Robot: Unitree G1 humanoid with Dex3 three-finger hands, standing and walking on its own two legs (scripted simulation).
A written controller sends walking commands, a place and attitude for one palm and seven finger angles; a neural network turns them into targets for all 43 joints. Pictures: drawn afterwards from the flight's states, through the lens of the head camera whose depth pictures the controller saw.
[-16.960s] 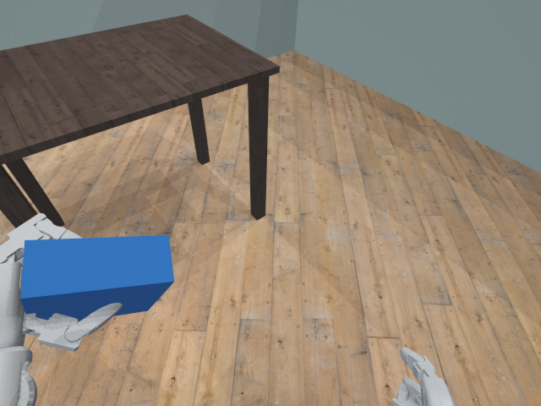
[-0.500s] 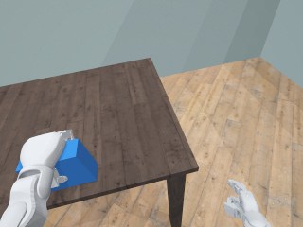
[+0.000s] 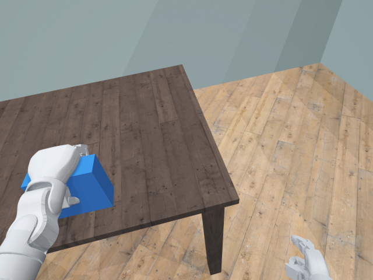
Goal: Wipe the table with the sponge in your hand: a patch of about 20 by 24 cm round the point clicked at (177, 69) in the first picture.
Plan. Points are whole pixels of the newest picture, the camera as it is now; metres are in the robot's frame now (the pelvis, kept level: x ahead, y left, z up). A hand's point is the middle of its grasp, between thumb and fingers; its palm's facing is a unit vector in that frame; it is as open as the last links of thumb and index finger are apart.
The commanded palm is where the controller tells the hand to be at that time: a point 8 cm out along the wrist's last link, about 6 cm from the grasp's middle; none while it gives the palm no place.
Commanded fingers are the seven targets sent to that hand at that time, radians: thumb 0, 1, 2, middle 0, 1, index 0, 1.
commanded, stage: wipe forward along the first lane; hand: left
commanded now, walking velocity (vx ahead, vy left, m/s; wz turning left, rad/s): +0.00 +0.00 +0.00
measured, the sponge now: (77, 193) +0.27 +0.30 +0.04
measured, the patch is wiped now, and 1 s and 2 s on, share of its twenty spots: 0.05 0.50 0.60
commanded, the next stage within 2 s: slide across to the middle lane in 1.14 s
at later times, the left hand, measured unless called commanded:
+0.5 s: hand (71, 158) +0.33 +0.32 +0.09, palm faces -0.11 +0.01 -0.99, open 9.5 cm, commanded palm +0.33 +0.33 +0.12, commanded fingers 0.00 0.10 1.30 -1.20 -1.60 -1.20 -1.60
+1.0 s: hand (73, 140) +0.38 +0.35 +0.09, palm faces -0.15 +0.02 -0.99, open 9.5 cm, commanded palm +0.38 +0.35 +0.12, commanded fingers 0.00 0.10 1.30 -1.20 -1.60 -1.20 -1.60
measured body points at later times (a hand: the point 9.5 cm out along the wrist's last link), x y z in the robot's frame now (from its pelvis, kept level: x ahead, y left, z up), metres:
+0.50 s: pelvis -0.01 -0.01 -0.01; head +0.01 -0.05 +0.44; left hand +0.33 +0.32 +0.14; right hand +0.14 -0.27 -0.14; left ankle -0.01 +0.12 -0.74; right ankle +0.01 -0.09 -0.74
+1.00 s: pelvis +0.00 +0.00 -0.01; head +0.04 -0.02 +0.44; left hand +0.39 +0.35 +0.14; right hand +0.10 -0.27 -0.15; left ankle -0.01 +0.12 -0.74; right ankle +0.01 -0.09 -0.74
